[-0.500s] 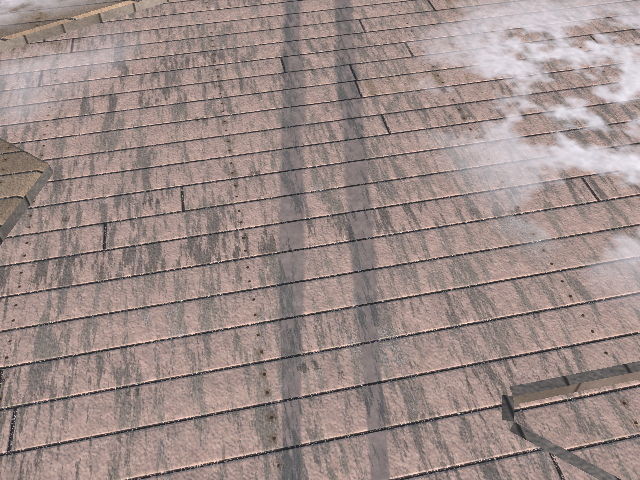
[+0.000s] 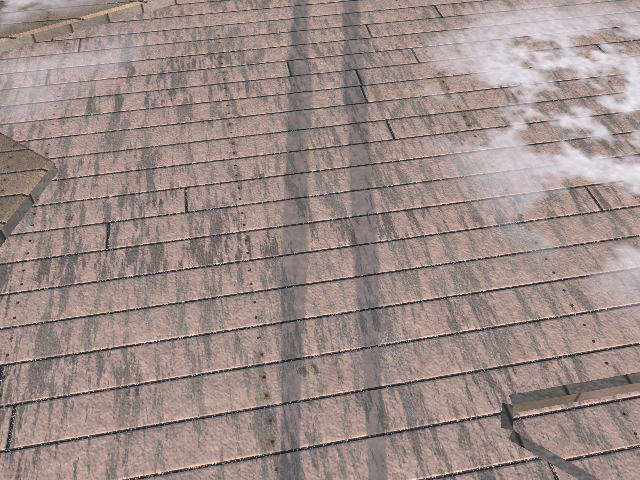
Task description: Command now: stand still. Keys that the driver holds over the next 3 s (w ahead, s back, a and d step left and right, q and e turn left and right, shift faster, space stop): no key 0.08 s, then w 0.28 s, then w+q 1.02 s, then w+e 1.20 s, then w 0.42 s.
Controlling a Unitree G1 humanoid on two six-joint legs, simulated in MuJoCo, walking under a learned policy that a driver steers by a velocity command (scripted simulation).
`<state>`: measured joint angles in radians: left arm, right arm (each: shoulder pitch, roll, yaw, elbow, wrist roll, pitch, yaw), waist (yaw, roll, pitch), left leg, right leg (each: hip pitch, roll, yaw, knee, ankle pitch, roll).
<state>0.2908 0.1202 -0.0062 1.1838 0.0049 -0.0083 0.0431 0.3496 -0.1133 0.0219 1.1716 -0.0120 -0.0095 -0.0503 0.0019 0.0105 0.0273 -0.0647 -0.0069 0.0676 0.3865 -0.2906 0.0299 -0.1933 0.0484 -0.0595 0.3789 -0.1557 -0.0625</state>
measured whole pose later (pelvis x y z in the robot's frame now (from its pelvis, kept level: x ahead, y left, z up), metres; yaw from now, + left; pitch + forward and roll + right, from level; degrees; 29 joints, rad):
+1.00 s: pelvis +0.35 +0.00 -0.03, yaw +18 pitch +0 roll +1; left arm 0.39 0.18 0.05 1.02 0.01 -0.08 0.01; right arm 0.10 -0.21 -0.08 0.89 -0.04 -0.03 0.03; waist 0.00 -0.01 0.08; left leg -0.45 -0.11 0.15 0.64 -0.21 0.18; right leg -0.17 -0.06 -0.12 1.19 -0.42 -0.02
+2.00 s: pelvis +0.86 +0.20 -0.01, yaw +20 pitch +2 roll -1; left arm 0.48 0.24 0.07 0.88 0.01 -0.05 0.00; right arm -0.01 -0.22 0.00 0.70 -0.03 -0.06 0.02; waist 0.11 0.02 0.02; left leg -0.49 0.00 -0.03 0.53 -0.12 -0.02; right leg -0.04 0.11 0.20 0.36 -0.34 -0.06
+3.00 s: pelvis +1.36 +0.25 +0.00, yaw -7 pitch +1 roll -1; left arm 0.44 0.25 0.04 0.88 0.01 -0.07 -0.01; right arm 0.13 -0.25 -0.03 0.76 -0.03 -0.01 0.04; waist 0.06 0.04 0.03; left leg -0.65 0.10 0.03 0.71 -0.02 0.00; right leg 0.07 0.13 0.03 0.18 -0.26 -0.11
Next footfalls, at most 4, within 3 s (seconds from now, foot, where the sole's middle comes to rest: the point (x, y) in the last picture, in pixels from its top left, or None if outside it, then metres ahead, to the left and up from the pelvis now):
0.44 right None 0.17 -0.13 -0.78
0.94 left None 0.46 0.07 -0.78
1.50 right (302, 354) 0.83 0.08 -0.78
2.02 left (193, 306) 0.98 0.36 -0.78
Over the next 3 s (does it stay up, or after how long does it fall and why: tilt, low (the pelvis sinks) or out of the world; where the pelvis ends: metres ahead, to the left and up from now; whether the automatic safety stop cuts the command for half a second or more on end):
stays up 1.36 0.25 0.00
